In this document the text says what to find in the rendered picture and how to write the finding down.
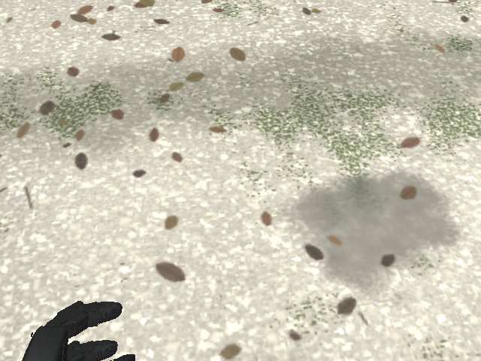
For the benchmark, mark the robot left hand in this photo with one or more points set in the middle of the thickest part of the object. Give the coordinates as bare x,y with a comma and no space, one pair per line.
50,342

